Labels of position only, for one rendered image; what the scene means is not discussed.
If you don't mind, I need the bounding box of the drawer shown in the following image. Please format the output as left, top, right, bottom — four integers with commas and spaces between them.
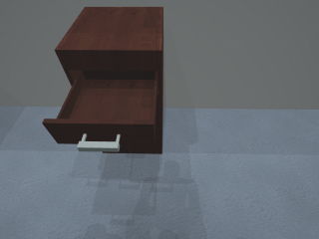
42, 70, 159, 145

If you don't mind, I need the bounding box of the handle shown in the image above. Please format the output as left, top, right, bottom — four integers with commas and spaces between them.
77, 133, 121, 152

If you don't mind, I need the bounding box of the cabinet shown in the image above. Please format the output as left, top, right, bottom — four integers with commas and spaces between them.
55, 7, 163, 154

